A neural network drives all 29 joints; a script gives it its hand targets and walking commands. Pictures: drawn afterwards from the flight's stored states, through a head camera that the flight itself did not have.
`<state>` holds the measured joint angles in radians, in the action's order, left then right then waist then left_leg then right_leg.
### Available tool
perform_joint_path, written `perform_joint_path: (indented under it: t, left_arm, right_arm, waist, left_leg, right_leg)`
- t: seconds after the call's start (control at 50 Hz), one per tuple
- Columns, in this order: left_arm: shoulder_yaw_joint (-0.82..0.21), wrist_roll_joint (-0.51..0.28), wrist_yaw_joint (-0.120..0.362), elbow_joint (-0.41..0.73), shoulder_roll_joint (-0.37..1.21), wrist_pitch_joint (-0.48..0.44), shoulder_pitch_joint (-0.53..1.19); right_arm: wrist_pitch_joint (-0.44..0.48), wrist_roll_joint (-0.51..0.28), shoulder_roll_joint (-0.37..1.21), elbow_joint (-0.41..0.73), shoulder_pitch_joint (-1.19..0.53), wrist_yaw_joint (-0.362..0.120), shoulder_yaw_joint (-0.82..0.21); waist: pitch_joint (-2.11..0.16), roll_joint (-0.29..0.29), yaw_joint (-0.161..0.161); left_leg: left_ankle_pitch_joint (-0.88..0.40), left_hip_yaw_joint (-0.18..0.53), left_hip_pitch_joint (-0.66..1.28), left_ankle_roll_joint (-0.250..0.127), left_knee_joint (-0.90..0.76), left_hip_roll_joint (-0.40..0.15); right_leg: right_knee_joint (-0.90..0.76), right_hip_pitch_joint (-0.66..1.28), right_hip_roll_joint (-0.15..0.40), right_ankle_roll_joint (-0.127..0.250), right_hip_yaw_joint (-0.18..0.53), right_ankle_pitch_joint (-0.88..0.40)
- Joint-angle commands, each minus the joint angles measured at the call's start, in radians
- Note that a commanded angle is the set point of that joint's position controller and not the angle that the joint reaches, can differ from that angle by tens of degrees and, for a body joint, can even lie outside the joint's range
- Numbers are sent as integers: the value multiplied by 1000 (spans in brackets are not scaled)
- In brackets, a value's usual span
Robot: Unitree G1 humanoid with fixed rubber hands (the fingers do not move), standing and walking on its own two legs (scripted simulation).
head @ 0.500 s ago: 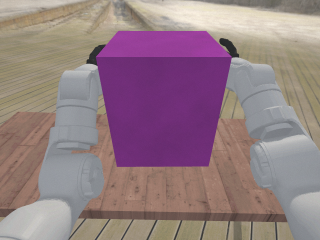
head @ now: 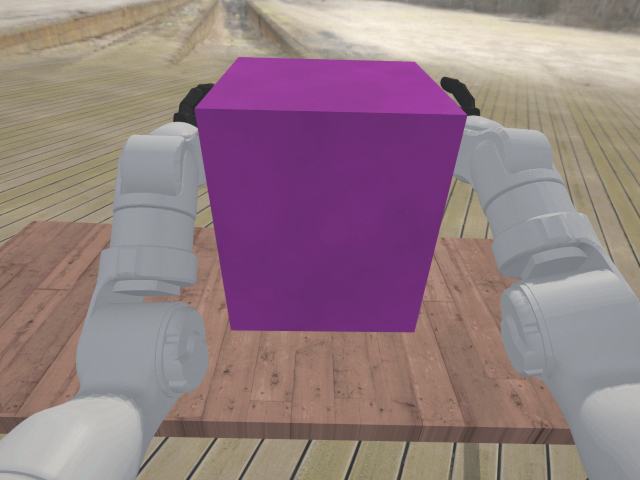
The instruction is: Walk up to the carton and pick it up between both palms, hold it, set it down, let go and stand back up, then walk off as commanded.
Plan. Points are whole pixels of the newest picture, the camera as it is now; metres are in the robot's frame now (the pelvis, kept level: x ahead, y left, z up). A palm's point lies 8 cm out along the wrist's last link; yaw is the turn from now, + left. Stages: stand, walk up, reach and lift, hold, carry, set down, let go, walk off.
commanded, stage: hold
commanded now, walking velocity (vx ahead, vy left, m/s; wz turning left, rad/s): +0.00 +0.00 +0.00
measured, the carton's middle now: (325, 192) +0.36 +0.00 +0.28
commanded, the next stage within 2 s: none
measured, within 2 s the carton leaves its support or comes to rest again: neither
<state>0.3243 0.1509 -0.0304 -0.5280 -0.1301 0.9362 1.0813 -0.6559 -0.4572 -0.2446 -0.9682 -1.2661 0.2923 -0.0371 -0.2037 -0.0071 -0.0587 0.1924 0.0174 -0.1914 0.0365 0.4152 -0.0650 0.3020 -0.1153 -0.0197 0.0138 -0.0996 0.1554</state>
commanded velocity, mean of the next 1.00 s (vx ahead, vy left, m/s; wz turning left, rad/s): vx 0.00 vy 0.00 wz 0.00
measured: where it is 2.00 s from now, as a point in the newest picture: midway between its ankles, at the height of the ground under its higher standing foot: outside the picture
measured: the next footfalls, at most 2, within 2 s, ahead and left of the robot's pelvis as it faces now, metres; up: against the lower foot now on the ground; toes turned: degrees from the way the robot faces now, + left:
none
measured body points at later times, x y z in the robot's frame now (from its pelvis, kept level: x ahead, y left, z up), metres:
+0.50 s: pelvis +0.00 +0.00 +0.00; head -0.10 +0.01 +0.44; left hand +0.38 +0.15 +0.33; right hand +0.38 -0.15 +0.35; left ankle +0.02 +0.14 -0.75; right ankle +0.01 -0.11 -0.75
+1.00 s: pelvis +0.00 +0.00 +0.00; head -0.09 +0.01 +0.44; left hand +0.38 +0.15 +0.32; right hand +0.39 -0.15 +0.34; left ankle +0.02 +0.14 -0.75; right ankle +0.01 -0.11 -0.75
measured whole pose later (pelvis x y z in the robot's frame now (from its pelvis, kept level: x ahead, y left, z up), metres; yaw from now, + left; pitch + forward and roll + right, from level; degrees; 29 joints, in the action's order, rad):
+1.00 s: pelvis +0.00 +0.00 +0.00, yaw +0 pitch -1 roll -2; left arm 0.31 0.13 -0.04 -0.52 -0.14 0.93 1.06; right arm -0.67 -0.46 -0.24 -0.96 -1.26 0.29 -0.06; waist -0.23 -0.01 -0.06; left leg 0.19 0.03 -0.21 0.04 0.41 -0.06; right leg 0.31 -0.13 -0.02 0.02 -0.10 0.16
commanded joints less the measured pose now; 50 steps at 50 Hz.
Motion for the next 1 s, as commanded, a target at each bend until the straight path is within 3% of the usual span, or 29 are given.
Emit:
perform_joint_path:
  t: [0.0,0.04,0.08,0.1,0.14,0.22,0.24,0.26,0.28,0.32,0.34,0.36,0.4,0.42,0.44,0.46,0.48,0.5,0.56,0.62,0.7,0.74,0.76,0.78,0.8,0.86,0.9,0.94,0.98]
  left_arm:
    - [-302,-183,126,201,587,-94,893]
    - [-312,-165,121,231,560,-99,924]
    - [-293,-180,122,248,560,-98,894]
    - [-248,-146,125,167,541,-92,863]
    - [-307,-173,114,275,575,-110,972]
    - [-322,-198,86,334,563,-108,933]
    - [-368,-221,88,357,580,-101,968]
    - [-278,-163,94,245,544,-91,885]
    - [-299,-173,102,239,553,-88,907]
    - [-200,-116,115,152,536,-85,851]
    - [-203,-127,126,123,522,-89,884]
    - [-212,-110,130,107,525,-85,901]
    - [-269,-151,131,158,538,-97,904]
    - [-282,-169,125,217,535,-103,959]
    - [-337,-209,113,228,589,-115,993]
    - [-321,-194,114,221,568,-112,946]
    - [-281,-159,109,187,560,-103,932]
    - [-221,-143,122,121,539,-99,912]
    - [-230,-149,131,93,539,-106,908]
    - [-244,-134,139,70,549,-99,928]
    - [-247,-161,120,126,573,-121,941]
    - [-277,-167,99,189,587,-123,962]
    - [-257,-150,95,206,564,-121,961]
    - [-263,-154,98,181,551,-117,946]
    - [-238,-162,102,193,536,-121,937]
    - [-206,-131,116,101,533,-98,862]
    - [-300,-209,117,214,548,-122,991]
    - [-328,-200,109,222,570,-109,940]
    - [-290,-158,111,201,550,-99,861]
  right_arm:
    - [-16,-164,655,312,-750,-133,-69]
    - [-12,-169,685,308,-763,-137,-87]
    - [-14,-181,701,374,-780,-136,-121]
    - [-21,-176,679,316,-758,-135,-102]
    - [-7,-193,726,369,-808,-144,-136]
    - [-11,-220,733,447,-791,-136,-164]
    - [-15,-200,710,431,-760,-133,-149]
    - [-25,-171,721,362,-762,-137,-124]
    - [-30,-164,710,334,-732,-138,-120]
    - [-23,-144,749,312,-790,-139,-114]
    - [-28,-136,735,282,-798,-139,-94]
    - [-24,-139,714,250,-776,-142,-80]
    - [-28,-154,708,284,-753,-134,-83]
    - [-23,-185,725,336,-809,-134,-101]
    - [-14,-188,718,359,-836,-132,-97]
    - [-19,-197,723,357,-812,-129,-106]
    - [-29,-176,706,304,-775,-130,-105]
    - [-31,-150,674,234,-776,-132,-62]
    - [-28,-134,705,266,-779,-133,-65]
    - [-30,-145,659,226,-779,-133,-37]
    - [-7,-158,728,294,-846,-147,-77]
    - [1,-191,719,344,-868,-140,-113]
    - [-2,-196,742,350,-863,-141,-133]
    - [-9,-179,702,318,-801,-134,-114]
    - [-16,-174,739,312,-794,-133,-114]
    - [-28,-147,707,277,-767,-126,-96]
    - [-7,-152,733,338,-801,-121,-84]
    - [-14,-198,720,378,-804,-123,-118]
    - [-29,-177,685,339,-736,-116,-108]
  waist:
    - [-286,-62,-50]
    - [-319,-75,-34]
    - [-347,-24,-15]
    - [-269,-38,3]
    - [-368,-51,7]
    - [-442,-57,2]
    - [-443,-96,-37]
    - [-312,-55,13]
    - [-275,-62,-15]
    - [-235,32,33]
    - [-210,37,21]
    - [-208,-22,25]
    - [-260,-22,-10]
    - [-329,-44,13]
    - [-379,-68,-32]
    - [-384,-54,-10]
    - [-315,-63,-22]
    - [-249,-37,-3]
    - [-233,13,-15]
    - [-234,-51,-23]
    - [-316,-24,9]
    - [-394,-66,10]
    - [-398,-31,29]
    - [-361,-65,1]
    - [-356,-20,21]
    - [-239,0,9]
    - [-358,-35,-18]
    - [-369,-72,-23]
    - [-328,-53,-25]
  left_leg:
    - [-197,19,58,24,-73,87]
    - [-182,15,58,17,-69,108]
    - [-237,19,71,9,-57,104]
    - [-165,12,31,1,-72,110]
    - [-225,15,53,9,-59,107]
    - [-316,23,115,7,-26,114]
    - [-302,24,120,26,-22,110]
    - [-234,9,81,7,-44,109]
    - [-157,4,64,9,-60,109]
    - [-64,4,21,-24,-86,115]
    - [-25,10,8,-28,-96,110]
    - [-28,16,1,-16,-95,114]
    - [-141,17,9,3,-86,107]
    - [-207,17,44,1,-57,109]
    - [-225,18,67,18,-48,109]
    - [-249,20,62,12,-38,104]
    - [-238,31,60,18,-47,105]
    - [-142,20,55,5,-60,98]
    - [-46,26,5,-12,-93,102]
    - [-78,22,26,17,-92,100]
    - [-115,11,26,-1,-82,107]
    - [-235,15,29,8,-52,104]
    - [-249,20,48,-1,-45,112]
    - [-212,13,47,4,-56,116]
    - [-191,18,36,-5,-55,117]
    - [-109,16,18,-10,-82,111]
    - [-129,24,52,-3,-58,111]
    - [-207,20,63,8,-48,120]
    - [-252,28,72,16,-46,114]
  right_leg:
    - [-11,146,-81,-68,94,-211]
    - [-3,157,-77,-72,84,-201]
    - [-5,184,-76,-76,93,-264]
    - [-20,150,-70,-75,96,-169]
    - [7,151,-79,-73,90,-209]
    - [9,182,-81,-82,88,-328]
    - [19,188,-76,-73,86,-327]
    - [-9,143,-66,-83,101,-229]
    - [-19,119,-69,-80,97,-172]
    - [-21,110,-57,-99,94,-97]
    - [-26,103,-52,-98,96,-70]
    - [-30,97,-48,-81,104,-54]
    - [-10,133,-66,-77,95,-177]
    - [-7,133,-68,-79,98,-223]
    - [-4,140,-79,-69,93,-251]
    - [3,156,-78,-72,104,-277]
    - [-1,134,-71,-70,95,-264]
    - [-29,96,-60,-73,111,-164]
    - [-38,95,-48,-76,102,-103]
    - [-28,97,-55,-71,102,-104]
    - [-26,104,-62,-85,94,-136]
    - [2,176,-71,-77,101,-240]
    - [9,191,-70,-83,88,-269]
    - [-4,149,-57,-94,92,-240]
    - [-4,160,-57,-95,97,-218]
    - [-28,111,-51,-95,102,-144]
    - [-15,111,-42,-88,107,-192]
    - [-4,144,-59,-85,102,-269]
    - [7,175,-67,-89,96,-304]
